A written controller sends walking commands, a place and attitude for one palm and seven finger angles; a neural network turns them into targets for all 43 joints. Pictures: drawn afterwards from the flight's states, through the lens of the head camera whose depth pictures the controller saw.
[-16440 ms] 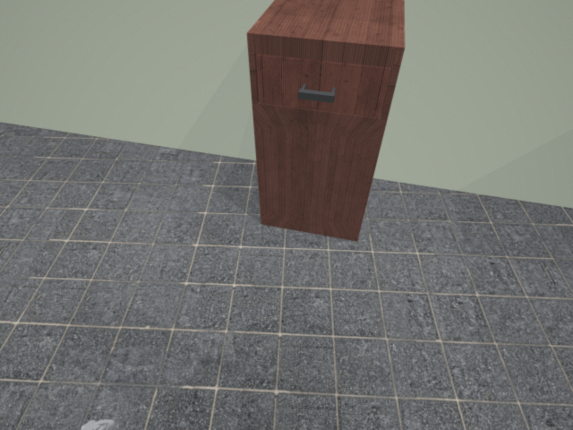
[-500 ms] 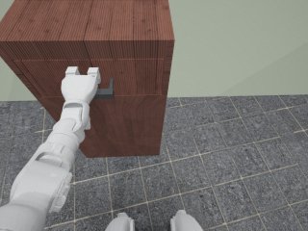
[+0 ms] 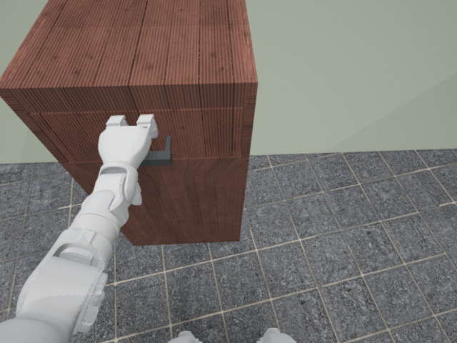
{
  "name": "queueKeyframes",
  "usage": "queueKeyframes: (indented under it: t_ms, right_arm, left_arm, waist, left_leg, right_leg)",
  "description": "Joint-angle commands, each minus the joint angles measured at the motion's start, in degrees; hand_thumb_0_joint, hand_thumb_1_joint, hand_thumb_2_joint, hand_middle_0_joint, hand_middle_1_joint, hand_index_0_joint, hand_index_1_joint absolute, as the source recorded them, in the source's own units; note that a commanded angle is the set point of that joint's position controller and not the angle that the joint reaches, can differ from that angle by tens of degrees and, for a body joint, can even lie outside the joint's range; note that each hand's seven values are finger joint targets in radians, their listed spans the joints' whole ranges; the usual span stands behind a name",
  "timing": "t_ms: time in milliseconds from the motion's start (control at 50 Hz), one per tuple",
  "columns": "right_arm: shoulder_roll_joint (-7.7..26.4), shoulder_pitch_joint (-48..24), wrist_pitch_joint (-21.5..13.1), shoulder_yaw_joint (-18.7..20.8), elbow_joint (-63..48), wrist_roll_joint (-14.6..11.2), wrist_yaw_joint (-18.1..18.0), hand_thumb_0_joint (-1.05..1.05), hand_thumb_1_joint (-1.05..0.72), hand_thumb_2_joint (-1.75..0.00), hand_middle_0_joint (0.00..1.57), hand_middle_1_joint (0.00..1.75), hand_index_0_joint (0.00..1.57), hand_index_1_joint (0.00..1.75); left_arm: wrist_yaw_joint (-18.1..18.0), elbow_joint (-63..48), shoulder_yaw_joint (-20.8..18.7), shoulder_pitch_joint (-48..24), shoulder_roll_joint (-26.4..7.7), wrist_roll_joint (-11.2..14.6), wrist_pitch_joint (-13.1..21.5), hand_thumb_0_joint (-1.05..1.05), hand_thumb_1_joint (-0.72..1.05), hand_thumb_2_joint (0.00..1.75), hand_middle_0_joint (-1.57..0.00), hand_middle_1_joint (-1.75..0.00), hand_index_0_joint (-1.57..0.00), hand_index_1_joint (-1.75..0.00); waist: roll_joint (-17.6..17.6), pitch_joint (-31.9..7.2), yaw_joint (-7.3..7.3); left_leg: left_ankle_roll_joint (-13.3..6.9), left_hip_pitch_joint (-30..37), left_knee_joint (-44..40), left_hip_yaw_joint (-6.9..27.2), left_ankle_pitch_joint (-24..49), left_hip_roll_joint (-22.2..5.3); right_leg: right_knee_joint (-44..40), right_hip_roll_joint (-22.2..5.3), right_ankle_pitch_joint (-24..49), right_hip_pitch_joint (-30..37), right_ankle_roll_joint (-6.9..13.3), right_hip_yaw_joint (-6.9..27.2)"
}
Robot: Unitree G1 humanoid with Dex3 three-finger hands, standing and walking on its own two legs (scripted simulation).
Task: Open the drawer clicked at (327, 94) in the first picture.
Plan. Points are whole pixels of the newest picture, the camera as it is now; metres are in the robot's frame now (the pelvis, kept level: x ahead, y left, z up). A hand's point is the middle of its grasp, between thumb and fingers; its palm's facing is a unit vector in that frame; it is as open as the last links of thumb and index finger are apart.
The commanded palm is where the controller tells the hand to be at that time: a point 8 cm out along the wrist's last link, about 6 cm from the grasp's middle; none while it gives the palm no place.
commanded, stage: lift the fingers back up to retry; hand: left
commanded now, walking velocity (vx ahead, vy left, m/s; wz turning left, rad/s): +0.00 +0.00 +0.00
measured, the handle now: (145, 150) +0.50 +0.16 -0.01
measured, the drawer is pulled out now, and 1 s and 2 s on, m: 0.00 0.00 0.00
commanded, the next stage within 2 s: re-aim the fingers above the handle in 0.38 s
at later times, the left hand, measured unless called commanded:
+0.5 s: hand (123, 160) +0.43 +0.18 +0.05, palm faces -0.05 -0.05 -1.00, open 13.8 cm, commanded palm +0.42 +0.19 +0.11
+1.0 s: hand (128, 153) +0.44 +0.17 +0.05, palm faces +0.00 -0.04 -1.00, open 13.8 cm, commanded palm +0.41 +0.19 +0.11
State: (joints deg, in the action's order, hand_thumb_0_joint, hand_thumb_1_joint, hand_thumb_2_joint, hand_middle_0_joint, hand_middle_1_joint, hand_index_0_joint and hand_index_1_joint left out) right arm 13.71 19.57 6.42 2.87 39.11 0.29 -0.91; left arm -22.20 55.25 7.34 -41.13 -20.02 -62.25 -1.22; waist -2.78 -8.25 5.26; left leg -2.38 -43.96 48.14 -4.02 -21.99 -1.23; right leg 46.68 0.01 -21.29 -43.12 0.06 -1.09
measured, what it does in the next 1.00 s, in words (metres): stands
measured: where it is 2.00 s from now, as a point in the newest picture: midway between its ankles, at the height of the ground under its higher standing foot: outside the picture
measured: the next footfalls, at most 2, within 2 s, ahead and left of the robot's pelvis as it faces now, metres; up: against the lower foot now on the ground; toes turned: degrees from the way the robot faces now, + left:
none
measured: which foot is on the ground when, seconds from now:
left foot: down 0.00-1.00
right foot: down 0.00-1.00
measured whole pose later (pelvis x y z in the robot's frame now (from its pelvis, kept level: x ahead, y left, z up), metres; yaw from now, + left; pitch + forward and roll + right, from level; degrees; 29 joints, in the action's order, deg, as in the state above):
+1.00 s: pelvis +0.02 -0.01 +0.02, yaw +0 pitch +12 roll +0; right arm 14.1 17.3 8.7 3.4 39.3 -0.7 -0.7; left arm -19.0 46.7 6.0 -33.0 -20.6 -61.8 2.1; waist -2.8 -7.0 3.0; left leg -1.2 -31.6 38.8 -4.4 -19.7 -0.9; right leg 39.7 0.1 -20.2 -32.0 1.0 -0.6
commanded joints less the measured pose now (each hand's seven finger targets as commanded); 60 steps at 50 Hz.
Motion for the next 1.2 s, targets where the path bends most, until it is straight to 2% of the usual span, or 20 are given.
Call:
queueKeyframes:
  t_ms: [0,140,180,220,300,360,440,480,520,560,660,700,740,780,840,880,960,1040,1140,1180]
  right_arm:
    - [8.44,3.41,-0.72,3.28,-5.10,-0.30,-0.43,0.00,-0.90,-0.90,0.20,0.30,0.20,0.30]
    - [8.29,0.78,0.09,3.54,-5.79,-0.67,-0.41,0.00,-0.90,-0.90,0.20,0.30,0.20,0.30]
    - [8.03,-0.12,0.29,3.71,-5.95,-0.94,-0.18,0.00,-0.90,-0.90,0.20,0.30,0.20,0.30]
    - [8.26,-0.66,0.55,3.42,-5.88,-1.24,0.05,0.00,-0.90,-0.90,0.20,0.30,0.20,0.30]
    - [8.44,-2.45,1.22,2.99,-7.33,-1.44,-0.16,0.00,-0.90,-0.90,0.20,0.30,0.20,0.30]
    - [8.31,-2.98,1.41,2.81,-7.70,-1.29,-0.69,0.00,-0.90,-0.90,0.20,0.30,0.20,0.30]
    - [7.52,-3.23,0.86,3.08,-7.70,-0.92,-0.71,0.00,-0.90,-0.90,0.20,0.30,0.20,0.30]
    - [7.53,-3.08,0.53,3.27,-6.89,-0.78,-0.68,0.00,-0.90,-0.90,0.20,0.30,0.20,0.30]
    - [7.24,-3.37,0.21,3.32,-6.59,-0.82,-0.31,0.00,-0.90,-0.90,0.20,0.30,0.20,0.30]
    - [7.50,-3.40,0.38,3.20,-6.33,-0.85,-0.20,0.00,-0.90,-0.90,0.20,0.30,0.20,0.30]
    - [7.69,-3.67,0.53,3.24,-6.42,-1.15,-0.09,0.00,-0.90,-0.90,0.20,0.30,0.20,0.30]
    - [7.74,-3.27,0.51,3.42,-6.15,-1.08,-0.23,0.00,-0.90,-0.90,0.20,0.30,0.20,0.30]
    - [8.06,-3.18,0.67,3.25,-6.46,-0.94,-0.43,0.00,-0.90,-0.90,0.20,0.30,0.20,0.30]
    - [8.07,-2.64,0.72,3.07,-6.11,-1.04,-0.63,0.00,-0.90,-0.90,0.20,0.30,0.20,0.30]
    - [8.12,-2.47,0.76,3.10,-6.27,-0.86,-0.72,0.00,-0.90,-0.90,0.20,0.30,0.20,0.30]
    - [7.73,-2.08,0.52,3.19,-6.13,-0.96,-0.59,0.00,-0.90,-0.90,0.20,0.30,0.20,0.30]
    - [7.96,-2.09,0.32,3.11,-6.07,-1.18,-0.47,0.00,-0.90,-0.90,0.20,0.30,0.20,0.30]
    - [8.28,-2.03,0.04,3.32,-5.99,-1.37,-0.57,0.00,-0.90,-0.90,0.20,0.30,0.20,0.30]
    - [8.29,-1.72,-0.62,3.81,-5.69,-1.33,-0.65,0.00,-0.90,-0.90,0.20,0.30,0.20,0.30]
    - [8.29,-1.60,-0.64,3.72,-5.24,-1.34,-0.71,0.00,-0.90,-0.90,0.20,0.30,0.20,0.30]
  left_arm:
    - [-3.63,-15.37,-5.54,-24.62,-12.86,0.30,0.01,0.00,-0.50,0.30,-0.30,-1.20,-0.30,-1.20]
    - [-1.74,-21.27,-6.98,-19.73,-14.38,1.30,-0.37,0.00,-0.50,0.30,-0.30,-1.20,-0.30,-1.20]
    - [-0.60,-22.75,-4.64,-17.21,-11.49,1.64,-0.90,0.00,-0.50,0.30,-0.30,-1.20,-0.30,-1.20]
    - [1.07,-18.80,-3.70,-12.00,-9.72,2.40,-2.17,0.00,-0.50,0.30,-0.30,-1.20,-0.30,-1.20]
    - [4.67,-20.51,-1.48,-10.27,-8.41,2.63,-1.93,0.00,-0.50,0.30,-0.30,-1.20,-0.30,-1.20]
    - [5.93,-22.50,-3.09,-11.50,-11.03,2.42,0.50,0.00,-0.50,0.30,-0.30,-1.20,-0.30,-1.20]
    - [4.49,-26.52,-2.96,-14.68,-10.54,2.08,4.40,0.00,-0.50,0.30,-0.30,-1.20,-0.30,-1.20]
    - [2.69,-25.37,-5.42,-15.20,-13.08,1.35,4.99,0.00,-0.50,0.30,-0.30,-1.20,-0.30,-1.20]
    - [1.18,-24.56,-4.55,-14.70,-11.22,1.22,4.46,0.00,-0.50,0.30,-0.30,-1.20,-0.30,-1.20]
    - [0.24,-23.59,-6.49,-14.91,-13.90,0.70,3.41,0.00,-0.50,0.30,-0.30,-1.20,-0.30,-1.20]
    - [1.36,-21.24,-3.34,-15.32,-10.64,1.48,0.68,0.00,-0.50,0.30,-0.30,-1.20,-0.30,-1.20]
    - [2.49,-20.91,-1.69,-16.32,-8.79,2.03,0.76,0.00,-0.50,0.30,-0.30,-1.20,-0.30,-1.20]
    - [3.47,-21.18,-2.77,-14.11,-9.95,2.64,1.48,0.00,-0.50,0.30,-0.30,-1.20,-0.30,-1.20]
    - [3.82,-19.42,-2.76,-14.69,-10.16,2.45,2.01,0.00,-0.50,0.30,-0.30,-1.20,-0.30,-1.20]
    - [2.77,-20.72,-6.43,-14.72,-14.19,1.49,3.56,0.00,-0.50,0.30,-0.30,-1.20,-0.30,-1.20]
    - [1.60,-19.69,-6.02,-14.37,-13.20,1.05,3.64,0.00,-0.50,0.30,-0.30,-1.20,-0.30,-1.20]
    - [-0.07,-17.69,-8.79,-12.74,-16.20,0.63,2.43,0.00,-0.50,0.30,-0.30,-1.20,-0.30,-1.20]
    - [0.56,-18.36,-8.22,-12.43,-15.96,1.25,1.96,0.00,-0.50,0.30,-0.30,-1.20,-0.30,-1.20]
    - [2.61,-22.16,-3.55,-14.67,-11.09,2.45,3.87,0.00,-0.50,0.30,-0.30,-1.20,-0.30,-1.20]
    - [2.69,-20.28,-2.72,-14.56,-10.17,2.29,4.18,0.00,-0.50,0.30,-0.30,-1.20,-0.30,-1.20]
  waist:
    - [0.22,-23.61,-0.71]
    - [0.65,-24.79,-2.51]
    - [0.37,-23.13,-2.33]
    - [3.91,-17.86,-2.39]
    - [5.57,-16.09,-2.70]
    - [4.91,-15.66,-2.77]
    - [2.11,-16.87,-2.49]
    - [2.22,-17.66,-2.60]
    - [1.46,-17.79,-2.69]
    - [1.67,-20.11,-3.25]
    - [2.00,-20.07,-2.46]
    - [4.20,-18.98,-1.39]
    - [3.96,-18.99,-2.16]
    - [5.24,-15.81,-1.60]
    - [3.65,-17.83,-3.28]
    - [3.54,-17.25,-3.01]
    - [3.72,-17.93,-4.11]
    - [3.71,-18.80,-3.58]
    - [3.56,-18.01,-1.76]
    - [3.60,-14.96,-1.22]
  left_leg:
    - [0.03,21.37,-7.04,3.17,21.81,1.52]
    - [-0.11,25.42,-9.04,2.18,30.20,1.75]
    - [-0.18,27.02,-9.49,2.02,32.36,1.67]
    - [-0.20,24.64,-10.72,1.62,29.56,1.78]
    - [-0.40,23.88,-11.87,0.91,26.87,2.35]
    - [-0.56,24.05,-11.78,0.80,25.54,2.70]
    - [-0.41,25.89,-10.69,1.43,26.53,2.92]
    - [-0.35,25.10,-10.13,1.39,25.52,3.01]
    - [-0.09,24.84,-10.03,1.37,25.88,3.01]
    - [-0.01,24.04,-9.95,1.33,25.74,3.22]
    - [-0.13,24.26,-10.49,1.13,25.18,3.19]
    - [-0.38,24.62,-10.55,1.28,24.74,3.00]
    - [-0.35,24.44,-10.96,1.34,24.70,3.04]
    - [-0.41,22.94,-11.36,1.37,22.27,2.94]
    - [-0.26,22.87,-11.68,1.43,22.57,2.93]
    - [-0.24,22.23,-11.62,1.21,22.25,2.88]
    - [-0.12,20.71,-12.40,0.75,21.45,2.84]
    - [-0.27,21.46,-12.65,0.53,21.66,2.80]
    - [-0.47,24.76,-12.40,1.22,22.49,2.45]
    - [-0.35,24.31,-12.47,1.48,20.20,2.47]
  right_leg:
    - [-6.96,3.25,17.11,12.11,2.35,-0.73]
    - [-8.83,2.85,25.85,19.99,2.33,-0.17]
    - [-9.51,2.82,27.42,19.92,2.17,-0.29]
    - [-10.60,2.74,26.61,20.28,2.13,-0.62]
    - [-11.66,2.13,26.93,22.25,1.94,-0.02]
    - [-11.94,1.82,26.45,22.49,1.95,0.60]
    - [-11.09,1.84,25.48,20.63,2.25,0.51]
    - [-10.58,1.92,25.17,20.19,2.15,0.78]
    - [-10.23,1.99,25.35,19.69,2.27,0.47]
    - [-9.72,2.03,25.90,21.11,2.16,0.81]
    - [-10.42,2.05,26.01,21.56,2.08,0.65]
    - [-11.06,2.03,25.72,21.03,1.84,0.54]
    - [-11.26,2.00,25.73,22.18,2.02,0.67]
    - [-11.63,1.92,23.67,20.64,1.90,0.46]
    - [-11.18,1.94,22.49,21.57,2.27,0.71]
    - [-11.06,2.03,22.53,20.96,2.21,0.65]
    - [-11.15,2.09,21.91,22.45,2.16,0.99]
    - [-11.82,2.06,22.77,23.65,2.13,1.23]
    - [-12.48,2.15,21.99,21.17,2.10,0.92]
    - [-12.72,2.28,19.21,18.48,2.08,0.57]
